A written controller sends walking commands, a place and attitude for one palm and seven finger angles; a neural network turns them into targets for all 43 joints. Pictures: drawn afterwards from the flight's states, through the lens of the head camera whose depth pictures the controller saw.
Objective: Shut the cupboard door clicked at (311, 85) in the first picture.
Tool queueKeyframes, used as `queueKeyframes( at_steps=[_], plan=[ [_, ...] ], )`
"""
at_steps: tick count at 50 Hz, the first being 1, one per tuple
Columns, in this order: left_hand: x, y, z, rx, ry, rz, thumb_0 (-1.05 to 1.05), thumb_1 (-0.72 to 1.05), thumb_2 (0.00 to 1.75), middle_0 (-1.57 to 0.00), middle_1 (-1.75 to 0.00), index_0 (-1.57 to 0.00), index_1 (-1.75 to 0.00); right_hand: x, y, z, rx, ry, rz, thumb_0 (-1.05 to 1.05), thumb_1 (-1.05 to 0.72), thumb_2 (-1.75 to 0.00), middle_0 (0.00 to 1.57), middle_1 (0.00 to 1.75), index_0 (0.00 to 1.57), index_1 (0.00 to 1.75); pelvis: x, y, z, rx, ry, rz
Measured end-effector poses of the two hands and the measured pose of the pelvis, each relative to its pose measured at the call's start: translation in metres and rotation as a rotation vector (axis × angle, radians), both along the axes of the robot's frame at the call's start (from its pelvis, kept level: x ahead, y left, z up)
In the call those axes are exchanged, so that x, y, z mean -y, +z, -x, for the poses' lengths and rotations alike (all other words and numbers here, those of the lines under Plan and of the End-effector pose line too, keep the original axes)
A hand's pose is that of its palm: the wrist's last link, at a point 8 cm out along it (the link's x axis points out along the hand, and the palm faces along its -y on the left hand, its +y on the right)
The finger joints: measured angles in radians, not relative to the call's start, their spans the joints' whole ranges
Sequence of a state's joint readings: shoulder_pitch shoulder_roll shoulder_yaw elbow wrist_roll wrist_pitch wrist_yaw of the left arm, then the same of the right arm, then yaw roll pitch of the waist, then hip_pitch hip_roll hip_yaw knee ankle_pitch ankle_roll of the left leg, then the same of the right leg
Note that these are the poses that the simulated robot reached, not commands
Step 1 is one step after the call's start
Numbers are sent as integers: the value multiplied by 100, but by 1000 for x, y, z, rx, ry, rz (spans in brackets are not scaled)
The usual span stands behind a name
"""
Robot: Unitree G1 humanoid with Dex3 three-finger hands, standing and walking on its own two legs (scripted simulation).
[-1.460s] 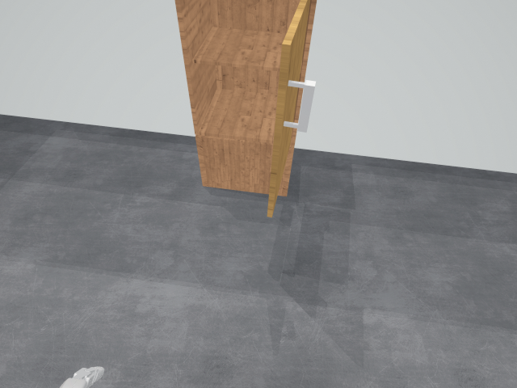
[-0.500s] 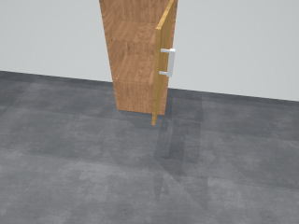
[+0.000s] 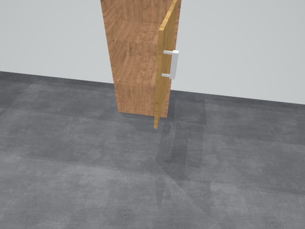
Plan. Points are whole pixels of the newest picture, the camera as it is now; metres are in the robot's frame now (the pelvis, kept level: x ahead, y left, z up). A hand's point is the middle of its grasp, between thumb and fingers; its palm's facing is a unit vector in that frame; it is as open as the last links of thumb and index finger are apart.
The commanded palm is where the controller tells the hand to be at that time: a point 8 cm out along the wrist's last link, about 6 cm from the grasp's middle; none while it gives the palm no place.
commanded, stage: look at it before walking up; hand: left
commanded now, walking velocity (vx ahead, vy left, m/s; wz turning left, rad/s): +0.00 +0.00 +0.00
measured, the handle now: (169, 64) +0.78 -0.03 +0.02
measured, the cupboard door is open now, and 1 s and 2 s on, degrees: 85 85 85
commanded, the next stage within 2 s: walk around to get in front in 0.18 s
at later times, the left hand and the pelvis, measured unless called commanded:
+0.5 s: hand out of the picture +0.07 +0.23 -0.17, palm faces -0.06 -0.95 -0.31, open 7.3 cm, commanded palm none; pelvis +0.00 +0.00 -0.01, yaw -4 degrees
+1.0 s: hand out of the picture +0.07 +0.15 -0.16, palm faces -0.24 -0.94 -0.23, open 7.3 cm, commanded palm none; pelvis -0.02 -0.03 +0.00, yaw -19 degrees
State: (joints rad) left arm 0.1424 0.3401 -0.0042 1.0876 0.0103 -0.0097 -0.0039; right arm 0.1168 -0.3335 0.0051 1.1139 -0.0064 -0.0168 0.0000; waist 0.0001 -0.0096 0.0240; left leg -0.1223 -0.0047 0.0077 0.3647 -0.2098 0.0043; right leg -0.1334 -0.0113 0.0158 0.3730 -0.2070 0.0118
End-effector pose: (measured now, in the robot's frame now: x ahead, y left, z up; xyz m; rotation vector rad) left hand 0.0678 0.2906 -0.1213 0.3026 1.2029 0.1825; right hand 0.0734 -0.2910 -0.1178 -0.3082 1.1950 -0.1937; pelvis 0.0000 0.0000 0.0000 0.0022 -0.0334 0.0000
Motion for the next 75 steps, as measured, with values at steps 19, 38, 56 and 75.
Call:
queueKeyframes(
  at_steps=[19,38,56,75],
  plan=[
    [-2,-1,0,-27,5,-5,0,91,90,-21,-30,-21,-30,-2,-1,-4,-6,-5,1,0,-91,-90,20,30,20,30,-1,0,-4,-7,-16,-1],
    [85,-18,14,-98,-98,43,0,91,90,-20,-30,-21,-30,0,-51,72,-49,-242,-151,0,-91,-90,20,30,20,30,36,-20,16,-11,-210,-27],
    [77,-16,-34,-82,-272,83,0,91,90,-21,-30,-21,-30,0,-8,86,81,-408,-38,0,-91,-90,19,30,20,30,8,-6,15,-55,-407,-16],
    [33,-28,-130,-72,-547,113,0,91,90,-20,-30,-20,-30,-132,8,179,50,-695,-15,0,-91,-90,20,30,21,30,-69,-2,4,-34,-666,36]
  ],
)
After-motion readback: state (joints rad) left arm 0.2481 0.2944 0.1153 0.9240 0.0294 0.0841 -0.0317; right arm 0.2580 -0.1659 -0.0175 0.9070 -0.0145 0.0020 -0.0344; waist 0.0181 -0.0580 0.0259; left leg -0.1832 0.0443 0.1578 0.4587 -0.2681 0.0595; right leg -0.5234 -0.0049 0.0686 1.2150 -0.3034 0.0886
